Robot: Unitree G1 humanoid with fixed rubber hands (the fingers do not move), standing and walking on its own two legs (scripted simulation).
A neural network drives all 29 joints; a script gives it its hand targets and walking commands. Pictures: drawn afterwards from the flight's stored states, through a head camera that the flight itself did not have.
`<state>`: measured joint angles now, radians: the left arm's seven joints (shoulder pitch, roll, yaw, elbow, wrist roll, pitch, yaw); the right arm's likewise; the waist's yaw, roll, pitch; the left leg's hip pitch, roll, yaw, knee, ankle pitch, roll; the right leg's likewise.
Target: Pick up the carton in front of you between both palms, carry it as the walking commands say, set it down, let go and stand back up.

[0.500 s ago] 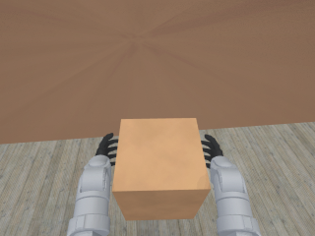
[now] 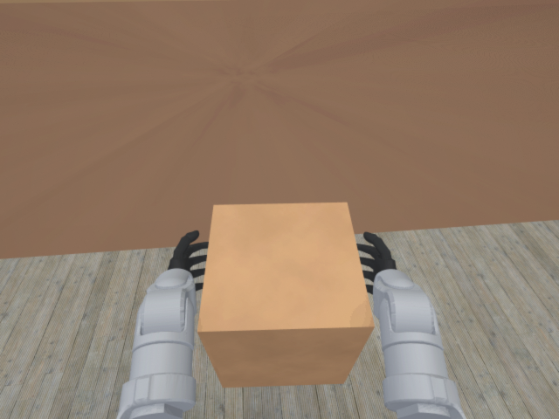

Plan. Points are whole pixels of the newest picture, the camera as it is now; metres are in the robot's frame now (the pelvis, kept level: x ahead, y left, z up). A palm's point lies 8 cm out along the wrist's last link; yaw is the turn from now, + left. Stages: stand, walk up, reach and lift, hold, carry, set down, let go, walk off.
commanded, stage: hold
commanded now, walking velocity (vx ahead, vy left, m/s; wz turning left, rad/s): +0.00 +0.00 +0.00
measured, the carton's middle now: (282, 299) +0.30 +0.00 -0.02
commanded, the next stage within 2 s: carry in 0.58 s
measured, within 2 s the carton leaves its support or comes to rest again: neither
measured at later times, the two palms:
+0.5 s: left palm (181, 277) +0.30 +0.15 +0.05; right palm (382, 277) +0.29 -0.15 +0.05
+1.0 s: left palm (179, 219) +0.39 +0.17 +0.08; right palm (362, 222) +0.38 -0.13 +0.08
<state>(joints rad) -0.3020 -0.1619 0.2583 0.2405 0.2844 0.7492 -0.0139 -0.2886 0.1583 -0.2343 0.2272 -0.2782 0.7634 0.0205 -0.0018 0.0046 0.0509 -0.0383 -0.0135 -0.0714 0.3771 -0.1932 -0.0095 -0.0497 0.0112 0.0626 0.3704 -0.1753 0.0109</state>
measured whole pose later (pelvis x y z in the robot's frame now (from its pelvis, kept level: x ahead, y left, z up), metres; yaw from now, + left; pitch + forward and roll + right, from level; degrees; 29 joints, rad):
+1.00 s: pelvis +0.12 +0.02 -0.01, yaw +0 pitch +5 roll -2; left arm -0.17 -0.11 0.13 -0.21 0.09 1.11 0.07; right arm -0.15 0.13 -0.08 -0.24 -0.12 1.12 -0.09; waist 0.00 0.04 -0.16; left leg -0.17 0.05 0.01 0.46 -0.39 0.00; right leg -0.37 0.00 -0.15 0.55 -0.38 0.00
